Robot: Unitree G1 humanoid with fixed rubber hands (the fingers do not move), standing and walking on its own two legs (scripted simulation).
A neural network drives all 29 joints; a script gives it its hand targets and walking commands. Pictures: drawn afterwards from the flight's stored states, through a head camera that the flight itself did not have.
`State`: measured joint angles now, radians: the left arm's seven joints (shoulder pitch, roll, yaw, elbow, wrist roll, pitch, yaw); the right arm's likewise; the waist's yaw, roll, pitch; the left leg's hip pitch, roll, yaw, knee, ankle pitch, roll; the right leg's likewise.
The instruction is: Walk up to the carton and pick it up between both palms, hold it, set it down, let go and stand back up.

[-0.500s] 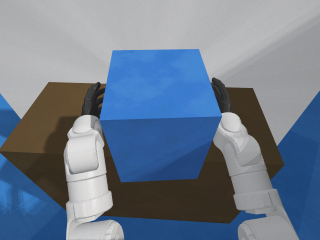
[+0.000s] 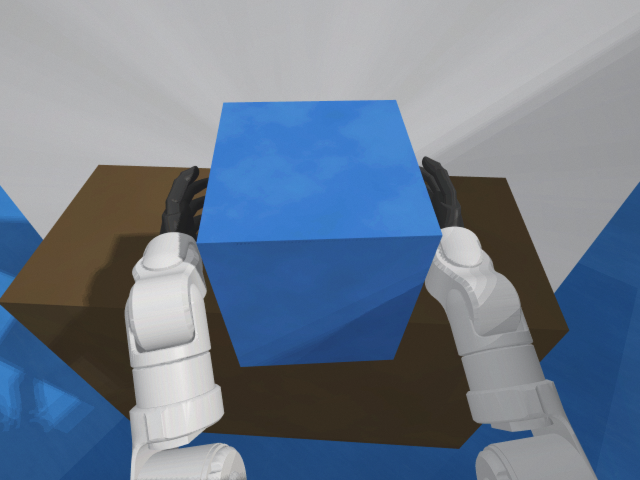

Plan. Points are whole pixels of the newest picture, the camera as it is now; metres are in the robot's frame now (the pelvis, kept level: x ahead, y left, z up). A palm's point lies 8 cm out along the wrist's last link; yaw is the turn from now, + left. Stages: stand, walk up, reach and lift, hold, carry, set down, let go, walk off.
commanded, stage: hold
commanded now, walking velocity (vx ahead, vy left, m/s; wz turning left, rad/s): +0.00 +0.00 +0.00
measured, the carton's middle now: (314, 240) +0.37 +0.01 +0.12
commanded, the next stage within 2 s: none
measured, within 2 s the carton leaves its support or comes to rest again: neither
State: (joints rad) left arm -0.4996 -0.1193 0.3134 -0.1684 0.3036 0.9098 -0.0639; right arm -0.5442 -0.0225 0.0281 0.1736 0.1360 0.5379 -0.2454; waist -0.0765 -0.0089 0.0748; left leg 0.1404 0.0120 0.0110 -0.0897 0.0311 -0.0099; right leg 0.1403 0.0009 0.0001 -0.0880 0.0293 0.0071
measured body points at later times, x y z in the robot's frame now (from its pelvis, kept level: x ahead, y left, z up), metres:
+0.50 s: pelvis +0.00 +0.00 +0.00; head +0.00 +0.00 +0.45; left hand +0.36 +0.15 +0.16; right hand +0.37 -0.14 +0.16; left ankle +0.00 +0.12 -0.76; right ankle +0.00 -0.12 -0.76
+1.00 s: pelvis +0.00 +0.00 +0.00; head -0.01 +0.00 +0.45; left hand +0.36 +0.15 +0.16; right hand +0.37 -0.14 +0.16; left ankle +0.00 +0.12 -0.76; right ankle +0.00 -0.12 -0.76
